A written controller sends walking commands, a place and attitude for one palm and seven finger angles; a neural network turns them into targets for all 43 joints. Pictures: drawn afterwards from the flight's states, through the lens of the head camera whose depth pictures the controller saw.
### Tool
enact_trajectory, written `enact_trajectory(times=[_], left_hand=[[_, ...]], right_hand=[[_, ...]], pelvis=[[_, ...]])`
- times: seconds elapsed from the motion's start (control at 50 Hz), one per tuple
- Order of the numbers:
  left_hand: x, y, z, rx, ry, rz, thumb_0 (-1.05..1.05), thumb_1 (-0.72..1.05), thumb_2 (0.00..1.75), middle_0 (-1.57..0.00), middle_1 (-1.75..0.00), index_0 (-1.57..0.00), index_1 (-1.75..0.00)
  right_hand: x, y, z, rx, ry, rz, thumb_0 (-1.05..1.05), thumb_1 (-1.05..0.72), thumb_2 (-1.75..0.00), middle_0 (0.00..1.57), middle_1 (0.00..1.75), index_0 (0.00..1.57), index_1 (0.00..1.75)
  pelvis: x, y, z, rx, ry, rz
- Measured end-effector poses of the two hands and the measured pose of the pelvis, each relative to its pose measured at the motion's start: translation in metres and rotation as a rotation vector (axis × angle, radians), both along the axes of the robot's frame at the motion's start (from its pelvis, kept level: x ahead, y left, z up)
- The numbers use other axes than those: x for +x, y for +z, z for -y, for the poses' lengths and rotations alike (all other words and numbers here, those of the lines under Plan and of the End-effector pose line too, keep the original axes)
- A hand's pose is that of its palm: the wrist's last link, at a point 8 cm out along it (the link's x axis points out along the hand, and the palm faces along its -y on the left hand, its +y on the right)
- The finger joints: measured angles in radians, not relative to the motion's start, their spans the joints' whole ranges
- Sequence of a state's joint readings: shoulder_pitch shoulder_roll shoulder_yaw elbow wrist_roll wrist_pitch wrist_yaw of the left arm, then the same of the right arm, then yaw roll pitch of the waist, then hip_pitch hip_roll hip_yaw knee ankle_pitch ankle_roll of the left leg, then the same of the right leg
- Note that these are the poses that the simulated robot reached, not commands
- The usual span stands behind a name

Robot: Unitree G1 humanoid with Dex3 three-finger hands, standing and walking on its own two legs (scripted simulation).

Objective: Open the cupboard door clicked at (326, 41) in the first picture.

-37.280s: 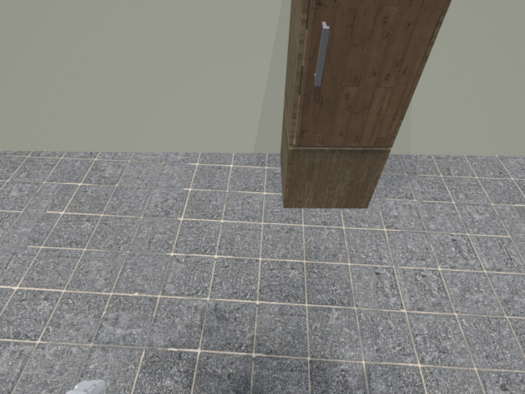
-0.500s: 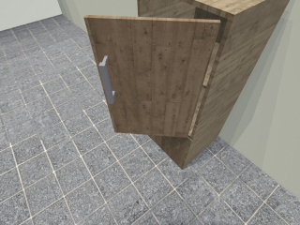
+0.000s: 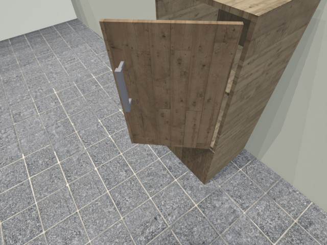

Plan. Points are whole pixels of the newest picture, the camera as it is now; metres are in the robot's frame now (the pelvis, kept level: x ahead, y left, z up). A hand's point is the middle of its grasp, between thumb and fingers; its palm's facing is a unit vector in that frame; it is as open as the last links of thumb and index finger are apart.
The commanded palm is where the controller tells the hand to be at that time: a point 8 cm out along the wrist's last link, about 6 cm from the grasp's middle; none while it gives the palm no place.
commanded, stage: come to a stop and stand still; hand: left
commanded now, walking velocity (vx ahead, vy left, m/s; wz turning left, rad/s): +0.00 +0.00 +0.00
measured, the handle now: (124, 88) +0.59 +0.17 +0.04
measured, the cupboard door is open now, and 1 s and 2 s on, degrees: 45 45 45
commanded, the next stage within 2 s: look again from close up in 0.54 s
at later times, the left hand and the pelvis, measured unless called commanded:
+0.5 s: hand out of the picture +0.08 +0.18 -0.17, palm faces +0.00 -0.97 -0.23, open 7.4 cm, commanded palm none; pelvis +0.03 -0.01 +0.00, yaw +0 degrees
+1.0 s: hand out of the picture +0.08 +0.19 -0.17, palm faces +0.01 -0.97 -0.25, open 7.4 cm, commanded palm none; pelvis +0.04 -0.02 +0.00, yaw +1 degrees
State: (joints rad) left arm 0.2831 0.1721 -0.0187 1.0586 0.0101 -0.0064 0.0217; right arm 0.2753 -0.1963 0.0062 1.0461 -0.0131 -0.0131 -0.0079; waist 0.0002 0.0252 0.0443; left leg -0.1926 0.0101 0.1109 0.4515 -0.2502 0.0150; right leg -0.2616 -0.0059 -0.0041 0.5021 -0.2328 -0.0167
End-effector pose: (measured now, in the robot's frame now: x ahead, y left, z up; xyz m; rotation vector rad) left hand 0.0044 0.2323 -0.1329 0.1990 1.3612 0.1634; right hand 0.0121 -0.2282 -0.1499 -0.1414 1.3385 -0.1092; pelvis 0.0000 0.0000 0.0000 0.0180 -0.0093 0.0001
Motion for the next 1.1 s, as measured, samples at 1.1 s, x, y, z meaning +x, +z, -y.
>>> enact_trajectory(times=[1.1], left_hand=[[0.068, -0.001, 0.000, 0.014, -0.001, 0.055, 0.00, 0.90, 0.90, -0.20, -0.30, -0.20, -0.30]], right_hand=[[0.064, 0.012, 0.032, -0.069, 0.027, 0.007, 0.00, -0.90, -0.89, 0.20, 0.30, 0.20, 0.30]], pelvis=[[0.041, 0.004, 0.017, -0.008, 0.010, -0.005]])
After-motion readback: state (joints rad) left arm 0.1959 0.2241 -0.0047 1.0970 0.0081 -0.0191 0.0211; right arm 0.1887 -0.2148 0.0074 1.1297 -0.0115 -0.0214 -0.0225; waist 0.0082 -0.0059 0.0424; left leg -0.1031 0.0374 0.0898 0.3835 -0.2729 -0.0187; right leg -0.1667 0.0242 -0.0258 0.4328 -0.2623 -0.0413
